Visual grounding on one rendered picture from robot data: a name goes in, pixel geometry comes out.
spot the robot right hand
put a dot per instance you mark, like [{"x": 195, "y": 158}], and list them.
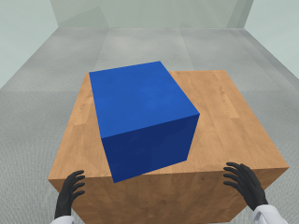
[{"x": 248, "y": 184}]

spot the pedestal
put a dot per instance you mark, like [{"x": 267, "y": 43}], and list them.
[{"x": 188, "y": 192}]

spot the carton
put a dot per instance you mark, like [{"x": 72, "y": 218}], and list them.
[{"x": 146, "y": 122}]

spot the right robot forearm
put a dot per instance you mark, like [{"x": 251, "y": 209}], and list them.
[{"x": 267, "y": 214}]

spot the robot left hand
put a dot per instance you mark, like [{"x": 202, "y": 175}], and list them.
[{"x": 66, "y": 196}]

